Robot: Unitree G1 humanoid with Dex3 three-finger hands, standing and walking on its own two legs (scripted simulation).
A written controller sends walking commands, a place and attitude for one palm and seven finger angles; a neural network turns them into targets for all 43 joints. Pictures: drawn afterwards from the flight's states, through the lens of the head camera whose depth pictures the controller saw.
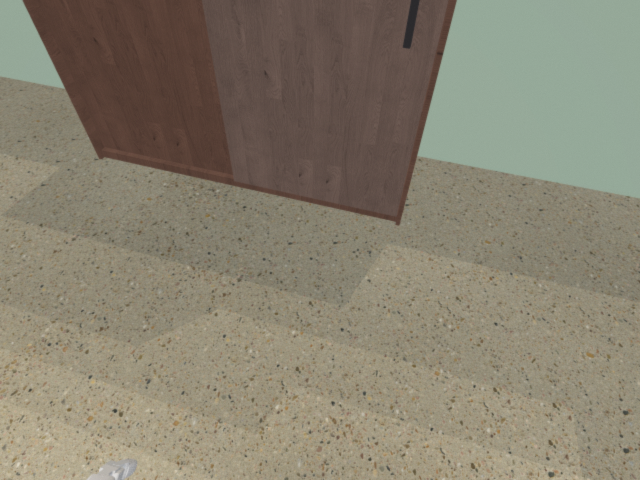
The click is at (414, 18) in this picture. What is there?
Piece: wardrobe's sliding door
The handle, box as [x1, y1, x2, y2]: [403, 0, 419, 48]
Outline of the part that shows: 419,0 411,0 403,47 409,48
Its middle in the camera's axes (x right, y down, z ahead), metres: +0.26 -0.64 +1.11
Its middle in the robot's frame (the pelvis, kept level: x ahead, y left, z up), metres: +1.28 -0.19 +0.10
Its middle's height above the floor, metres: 0.86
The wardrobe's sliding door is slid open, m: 0.00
